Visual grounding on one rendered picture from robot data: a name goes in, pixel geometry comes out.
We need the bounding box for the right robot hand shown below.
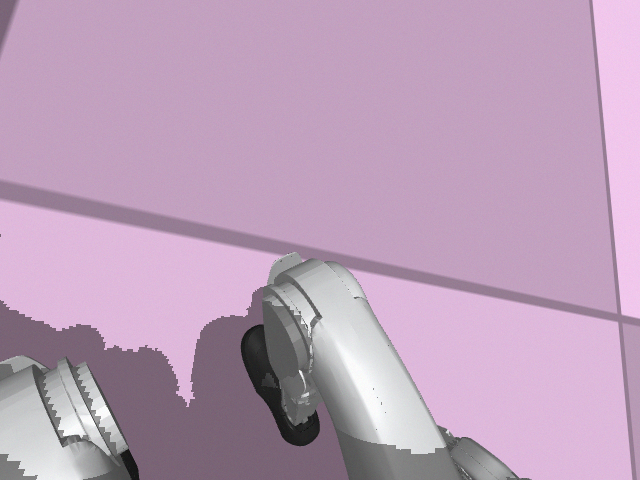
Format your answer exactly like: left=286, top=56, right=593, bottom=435
left=437, top=425, right=520, bottom=480

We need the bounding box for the right robot foot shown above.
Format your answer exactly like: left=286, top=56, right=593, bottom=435
left=241, top=324, right=320, bottom=446

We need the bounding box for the left robot foot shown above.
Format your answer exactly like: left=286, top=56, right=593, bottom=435
left=120, top=449, right=139, bottom=480

